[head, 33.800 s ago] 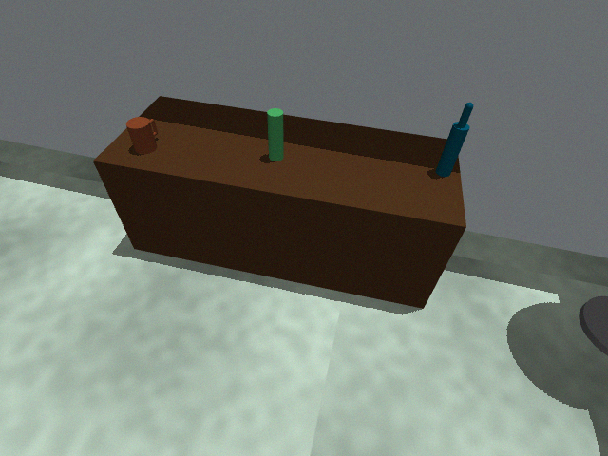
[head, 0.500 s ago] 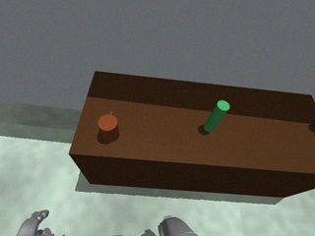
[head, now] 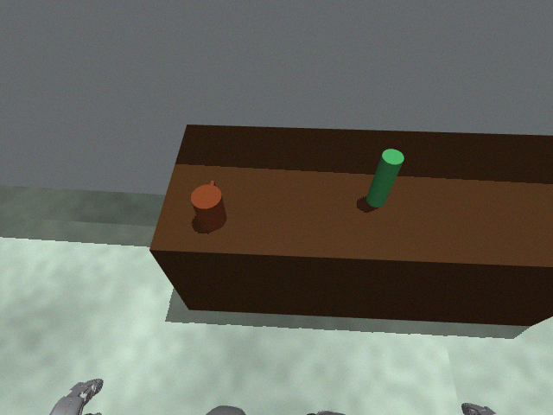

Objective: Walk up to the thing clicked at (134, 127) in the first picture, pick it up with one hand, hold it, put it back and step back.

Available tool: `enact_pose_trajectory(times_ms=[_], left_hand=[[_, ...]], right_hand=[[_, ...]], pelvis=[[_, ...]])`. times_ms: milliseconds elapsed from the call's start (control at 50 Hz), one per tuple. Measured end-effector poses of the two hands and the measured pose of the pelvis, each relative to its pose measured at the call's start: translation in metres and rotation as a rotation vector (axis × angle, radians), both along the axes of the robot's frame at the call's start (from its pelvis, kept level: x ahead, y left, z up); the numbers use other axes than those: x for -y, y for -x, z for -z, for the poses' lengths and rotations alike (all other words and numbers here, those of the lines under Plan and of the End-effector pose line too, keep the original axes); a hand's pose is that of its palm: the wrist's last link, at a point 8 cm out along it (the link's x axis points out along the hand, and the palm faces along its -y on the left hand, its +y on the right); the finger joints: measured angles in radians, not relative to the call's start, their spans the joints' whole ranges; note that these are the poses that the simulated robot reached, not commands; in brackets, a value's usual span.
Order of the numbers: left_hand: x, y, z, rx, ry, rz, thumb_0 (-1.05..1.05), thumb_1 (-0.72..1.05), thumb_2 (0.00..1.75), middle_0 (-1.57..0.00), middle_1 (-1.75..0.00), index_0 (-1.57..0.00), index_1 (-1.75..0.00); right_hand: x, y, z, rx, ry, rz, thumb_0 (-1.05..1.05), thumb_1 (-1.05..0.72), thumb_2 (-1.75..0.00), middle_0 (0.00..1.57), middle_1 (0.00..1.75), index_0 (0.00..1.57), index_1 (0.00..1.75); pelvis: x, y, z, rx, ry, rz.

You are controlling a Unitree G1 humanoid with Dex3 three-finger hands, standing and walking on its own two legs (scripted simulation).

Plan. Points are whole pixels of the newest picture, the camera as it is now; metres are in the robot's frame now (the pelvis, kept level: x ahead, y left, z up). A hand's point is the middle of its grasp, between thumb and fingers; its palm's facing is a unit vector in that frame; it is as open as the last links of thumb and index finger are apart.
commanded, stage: step back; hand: left
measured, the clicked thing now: (210, 203) +0.63 +0.19 -0.25
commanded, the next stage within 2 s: none
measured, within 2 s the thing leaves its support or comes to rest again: neither
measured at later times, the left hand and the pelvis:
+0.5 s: hand out of the picture -0.07 +0.26 -0.16, palm faces -0.04 -0.91 -0.40, open 7.4 cm; pelvis -0.15 -0.02 -0.02, yaw -3 degrees
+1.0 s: hand out of the picture -0.19 +0.24 -0.15, palm faces +0.04 -0.94 -0.34, open 7.4 cm; pelvis -0.31 -0.03 +0.00, yaw +3 degrees
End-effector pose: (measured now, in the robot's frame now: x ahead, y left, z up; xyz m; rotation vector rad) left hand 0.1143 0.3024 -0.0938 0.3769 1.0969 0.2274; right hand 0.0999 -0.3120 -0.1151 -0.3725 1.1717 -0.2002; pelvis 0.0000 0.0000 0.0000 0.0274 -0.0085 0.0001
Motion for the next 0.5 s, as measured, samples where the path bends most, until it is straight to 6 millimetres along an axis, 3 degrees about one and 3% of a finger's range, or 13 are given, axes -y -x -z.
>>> enact_pose_trajectory(times_ms=[120, 260, 380, 500], left_hand=[[-0.017, 0.025, 0.02, 0.054, 0.029, -0.005, 0.01, 0.9, 0.9, -0.21, -0.3, -0.21, -0.3], [-0.019, 0.083, 0.023, -0.017, 0.073, -0.046, 0.01, 0.91, 0.9, -0.2, -0.3, -0.2, -0.3], [-0.019, 0.137, 0.027, -0.084, 0.042, -0.046, 0.01, 0.91, 0.9, -0.2, -0.3, -0.2, -0.3], [0.002, 0.184, 0.03, -0.127, -0.002, -0.013, 0.01, 0.91, 0.9, -0.2, -0.3, -0.2, -0.3]], right_hand=[[-0.009, 0.036, 0.0, -0.014, 0.056, -0.032, 0.01, -0.91, -0.9, 0.2, 0.3, 0.2, 0.3], [-0.021, 0.081, -0.024, -0.011, 0.055, -0.042, 0.01, -0.9, -0.9, 0.2, 0.3, 0.21, 0.3], [-0.009, 0.095, -0.028, 0.063, 0.061, -0.042, 0.01, -0.9, -0.9, 0.2, 0.3, 0.21, 0.3], [0.02, 0.122, -0.005, 0.122, 0.037, -0.022, 0.01, -0.9, -0.9, 0.2, 0.3, 0.21, 0.3]], pelvis=[[-0.012, 0.039, 0.014, 0.03, 0.003, -0.044], [-0.013, 0.071, 0.0, 0.028, 0.053, -0.031], [-0.002, 0.107, 0.002, 0.014, 0.045, 0.012], [0.017, 0.152, 0.017, 0.037, 0.048, 0.048]])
